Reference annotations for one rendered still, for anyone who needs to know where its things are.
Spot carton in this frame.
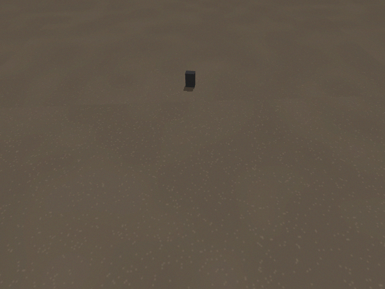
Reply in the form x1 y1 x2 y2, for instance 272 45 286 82
185 70 196 87

